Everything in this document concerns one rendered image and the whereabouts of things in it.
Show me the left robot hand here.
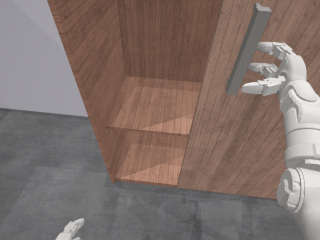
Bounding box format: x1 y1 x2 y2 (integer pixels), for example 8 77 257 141
55 218 85 240

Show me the wardrobe door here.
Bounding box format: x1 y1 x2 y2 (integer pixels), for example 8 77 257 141
177 0 320 199

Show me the right robot hand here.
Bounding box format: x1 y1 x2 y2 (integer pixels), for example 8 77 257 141
241 42 307 96

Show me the handle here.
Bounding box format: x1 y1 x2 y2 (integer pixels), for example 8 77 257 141
225 3 272 95

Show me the robot right upper arm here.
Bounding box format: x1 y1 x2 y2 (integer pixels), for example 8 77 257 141
276 167 320 240

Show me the robot right forearm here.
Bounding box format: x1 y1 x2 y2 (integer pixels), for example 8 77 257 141
278 80 320 172

